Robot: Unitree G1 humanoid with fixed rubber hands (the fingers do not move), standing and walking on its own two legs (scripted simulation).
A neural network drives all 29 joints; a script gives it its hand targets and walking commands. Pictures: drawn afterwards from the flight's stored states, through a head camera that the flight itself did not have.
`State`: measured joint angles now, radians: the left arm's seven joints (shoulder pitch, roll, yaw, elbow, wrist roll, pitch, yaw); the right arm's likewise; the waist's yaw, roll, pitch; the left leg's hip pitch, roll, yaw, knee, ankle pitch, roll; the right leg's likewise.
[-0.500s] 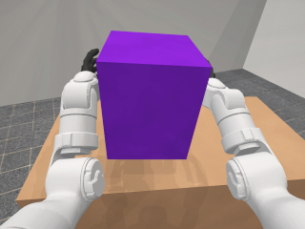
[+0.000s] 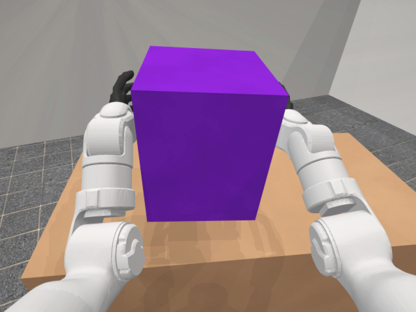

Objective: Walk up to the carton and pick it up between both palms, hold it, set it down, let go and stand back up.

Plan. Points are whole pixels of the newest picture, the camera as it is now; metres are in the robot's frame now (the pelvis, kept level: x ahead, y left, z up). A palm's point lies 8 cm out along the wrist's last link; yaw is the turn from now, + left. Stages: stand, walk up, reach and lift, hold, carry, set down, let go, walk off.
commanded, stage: hold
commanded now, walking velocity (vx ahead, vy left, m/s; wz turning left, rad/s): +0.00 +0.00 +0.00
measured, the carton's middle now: (202, 133) +0.36 +0.00 +0.23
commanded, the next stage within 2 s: none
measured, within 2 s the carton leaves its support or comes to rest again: neither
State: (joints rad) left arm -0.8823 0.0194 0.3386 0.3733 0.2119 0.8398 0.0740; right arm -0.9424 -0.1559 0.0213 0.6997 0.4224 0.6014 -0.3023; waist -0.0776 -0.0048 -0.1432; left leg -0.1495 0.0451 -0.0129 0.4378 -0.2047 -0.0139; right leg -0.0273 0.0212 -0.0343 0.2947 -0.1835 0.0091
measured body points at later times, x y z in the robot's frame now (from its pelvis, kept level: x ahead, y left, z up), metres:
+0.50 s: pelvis +0.00 +0.00 +0.00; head -0.09 +0.02 +0.44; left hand +0.38 +0.15 +0.28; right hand +0.38 -0.15 +0.27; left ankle +0.03 +0.12 -0.75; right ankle -0.01 -0.13 -0.75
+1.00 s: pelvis +0.00 +0.00 +0.00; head -0.09 +0.02 +0.44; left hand +0.38 +0.15 +0.27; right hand +0.38 -0.15 +0.26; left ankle +0.03 +0.12 -0.75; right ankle -0.01 -0.13 -0.75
